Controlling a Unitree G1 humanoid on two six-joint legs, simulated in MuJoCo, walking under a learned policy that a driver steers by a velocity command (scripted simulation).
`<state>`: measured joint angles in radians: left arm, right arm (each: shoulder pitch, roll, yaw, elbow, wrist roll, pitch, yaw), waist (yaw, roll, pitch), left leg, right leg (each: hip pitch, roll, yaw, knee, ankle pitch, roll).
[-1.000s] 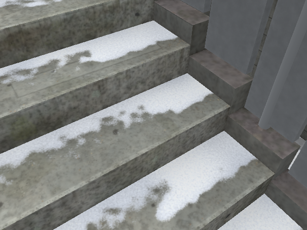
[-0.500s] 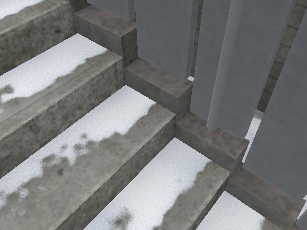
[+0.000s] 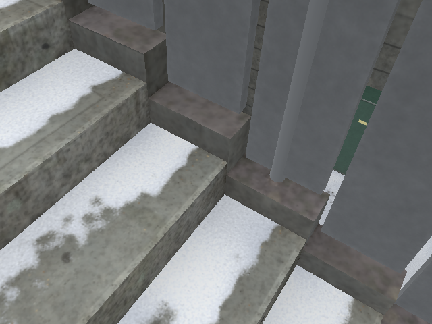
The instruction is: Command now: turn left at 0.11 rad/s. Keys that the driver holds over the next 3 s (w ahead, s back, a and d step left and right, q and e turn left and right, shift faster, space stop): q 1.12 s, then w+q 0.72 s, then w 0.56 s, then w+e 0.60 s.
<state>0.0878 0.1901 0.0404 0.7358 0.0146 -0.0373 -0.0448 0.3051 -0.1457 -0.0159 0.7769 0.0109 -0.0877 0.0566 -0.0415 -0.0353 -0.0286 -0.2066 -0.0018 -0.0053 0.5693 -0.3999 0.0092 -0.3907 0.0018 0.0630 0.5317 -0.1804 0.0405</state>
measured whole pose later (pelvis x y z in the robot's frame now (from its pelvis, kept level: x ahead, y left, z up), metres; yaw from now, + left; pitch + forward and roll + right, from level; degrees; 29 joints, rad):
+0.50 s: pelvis +0.01 -0.05 +0.01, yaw +15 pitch +4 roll +0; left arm 0.14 0.24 0.07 0.63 0.05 -0.08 0.07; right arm 0.26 -0.30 -0.08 0.63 -0.04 -0.04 0.03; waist 0.01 0.00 -0.03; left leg -0.60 -0.08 -0.07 1.61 -0.52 -0.07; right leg -0.33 -0.07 -0.17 0.44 -0.18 -0.04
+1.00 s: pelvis -0.03 -0.01 +0.01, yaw +30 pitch +4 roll -2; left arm 0.05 0.27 0.07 0.63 0.03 -0.06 0.07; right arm 0.35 -0.22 -0.02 0.65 -0.03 -0.08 0.06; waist -0.04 0.01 -0.03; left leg -0.27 -0.04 -0.13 0.48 -0.29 0.05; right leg -0.62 0.02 -0.01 1.18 -0.39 0.12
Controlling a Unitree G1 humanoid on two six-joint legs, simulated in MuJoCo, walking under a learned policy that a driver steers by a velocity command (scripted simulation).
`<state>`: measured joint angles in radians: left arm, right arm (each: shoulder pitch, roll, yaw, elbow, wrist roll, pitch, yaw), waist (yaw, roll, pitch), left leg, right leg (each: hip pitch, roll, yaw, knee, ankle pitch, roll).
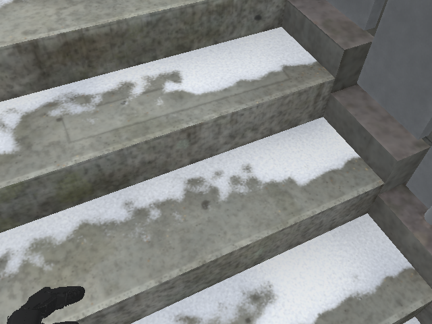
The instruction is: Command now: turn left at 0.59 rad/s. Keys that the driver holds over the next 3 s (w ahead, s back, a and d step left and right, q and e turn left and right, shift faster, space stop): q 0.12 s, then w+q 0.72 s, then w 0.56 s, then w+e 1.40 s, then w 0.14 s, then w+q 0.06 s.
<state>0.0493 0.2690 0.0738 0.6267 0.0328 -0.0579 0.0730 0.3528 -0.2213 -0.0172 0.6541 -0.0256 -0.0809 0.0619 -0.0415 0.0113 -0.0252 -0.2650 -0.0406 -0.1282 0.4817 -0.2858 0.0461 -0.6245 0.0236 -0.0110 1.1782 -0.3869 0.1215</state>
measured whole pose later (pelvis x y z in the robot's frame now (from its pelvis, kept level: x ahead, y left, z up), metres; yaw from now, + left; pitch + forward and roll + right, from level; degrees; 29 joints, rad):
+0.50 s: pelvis +0.08 -0.03 -0.01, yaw +18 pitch +7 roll -1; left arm 0.55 0.10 -0.06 1.05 0.15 -0.06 -0.04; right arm 0.17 -0.14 0.04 0.82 -0.02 -0.01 0.09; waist 0.04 0.01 -0.12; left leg -1.33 -0.02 -0.12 2.22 -0.15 0.27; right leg -0.15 0.01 -0.22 0.40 -0.38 -0.05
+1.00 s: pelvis +0.31 +0.10 +0.14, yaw +33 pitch +6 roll +2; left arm 0.07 0.19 -0.03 0.88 0.05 -0.05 -0.06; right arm 0.53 -0.13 0.03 1.16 -0.10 -0.06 0.07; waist -0.02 -0.01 -0.15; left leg -0.36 -0.14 -0.05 0.64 -0.38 0.10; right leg -1.34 -0.04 0.11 2.12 -0.17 -0.21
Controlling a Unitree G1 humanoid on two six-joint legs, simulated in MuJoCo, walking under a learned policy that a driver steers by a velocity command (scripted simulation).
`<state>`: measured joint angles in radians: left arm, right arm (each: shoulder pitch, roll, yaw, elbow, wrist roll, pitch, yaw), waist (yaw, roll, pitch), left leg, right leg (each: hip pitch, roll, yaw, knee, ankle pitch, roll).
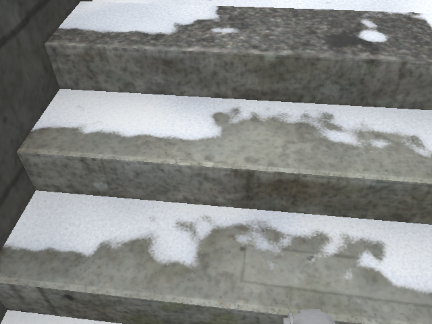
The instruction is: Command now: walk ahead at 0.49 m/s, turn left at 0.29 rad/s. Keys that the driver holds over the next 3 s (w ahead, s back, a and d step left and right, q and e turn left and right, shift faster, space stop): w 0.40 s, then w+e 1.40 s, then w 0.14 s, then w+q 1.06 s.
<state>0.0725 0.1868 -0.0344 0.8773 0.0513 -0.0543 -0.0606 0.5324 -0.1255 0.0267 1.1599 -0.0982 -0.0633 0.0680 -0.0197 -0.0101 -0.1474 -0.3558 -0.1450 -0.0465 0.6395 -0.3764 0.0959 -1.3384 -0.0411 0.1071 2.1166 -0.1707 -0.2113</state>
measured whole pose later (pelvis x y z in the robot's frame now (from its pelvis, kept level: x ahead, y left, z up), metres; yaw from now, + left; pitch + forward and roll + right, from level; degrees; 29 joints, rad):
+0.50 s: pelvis +0.27 -0.07 +0.17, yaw +2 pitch +5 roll +0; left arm 0.51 0.11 -0.02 1.18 0.09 -0.08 -0.04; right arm 0.12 -0.19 0.01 0.91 -0.03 -0.05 0.06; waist 0.02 0.02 -0.12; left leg -1.26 0.02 -0.14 1.98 -0.02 0.20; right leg -0.34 0.06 -0.09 0.60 -0.36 -0.10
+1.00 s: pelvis +0.55 -0.03 +0.31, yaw -12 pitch +5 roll +4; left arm 0.18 0.23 0.04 1.01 0.02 -0.06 -0.10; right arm 0.27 -0.19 -0.02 1.09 -0.06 -0.04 0.03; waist 0.00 -0.05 -0.13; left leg -0.43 0.01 0.24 0.70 -0.35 0.05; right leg -1.08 -0.02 0.16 1.95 -0.04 -0.27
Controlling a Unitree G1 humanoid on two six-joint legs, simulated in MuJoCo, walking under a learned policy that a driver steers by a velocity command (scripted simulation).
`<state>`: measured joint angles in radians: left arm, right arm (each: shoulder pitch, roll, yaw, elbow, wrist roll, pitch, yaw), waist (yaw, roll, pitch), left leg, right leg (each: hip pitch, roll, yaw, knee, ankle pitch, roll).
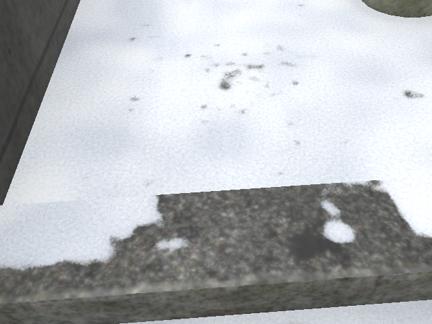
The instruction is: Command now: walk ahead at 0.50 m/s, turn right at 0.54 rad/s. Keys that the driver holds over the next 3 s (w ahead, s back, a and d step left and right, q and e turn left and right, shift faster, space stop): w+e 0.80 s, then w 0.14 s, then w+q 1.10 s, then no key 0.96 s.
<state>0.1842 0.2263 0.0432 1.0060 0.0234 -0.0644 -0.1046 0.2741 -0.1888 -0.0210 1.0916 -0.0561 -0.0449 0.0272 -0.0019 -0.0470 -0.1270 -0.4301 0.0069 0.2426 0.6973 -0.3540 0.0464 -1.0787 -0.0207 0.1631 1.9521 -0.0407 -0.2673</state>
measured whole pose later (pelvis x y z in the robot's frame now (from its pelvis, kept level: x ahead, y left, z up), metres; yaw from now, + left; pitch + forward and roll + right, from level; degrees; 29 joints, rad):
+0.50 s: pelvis +0.28 -0.09 +0.12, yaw -17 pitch +6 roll -2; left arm 0.26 0.20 0.03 1.03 0.05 -0.04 -0.05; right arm 0.28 -0.22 -0.02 1.01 -0.06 -0.10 0.09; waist 0.03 0.03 -0.14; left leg -0.72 -0.02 -0.20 1.83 0.04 0.12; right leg -0.66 0.13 -0.04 0.97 -0.42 -0.11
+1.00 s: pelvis +0.54 -0.11 +0.27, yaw -32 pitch +6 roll +3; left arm 0.24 0.26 0.05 0.97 0.05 -0.10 -0.07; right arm 0.18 -0.19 0.01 0.92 -0.04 -0.09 0.02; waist -0.02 -0.04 -0.14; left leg -0.67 -0.01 0.17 1.06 -0.48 0.07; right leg -0.78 0.07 0.19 1.64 -0.04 -0.16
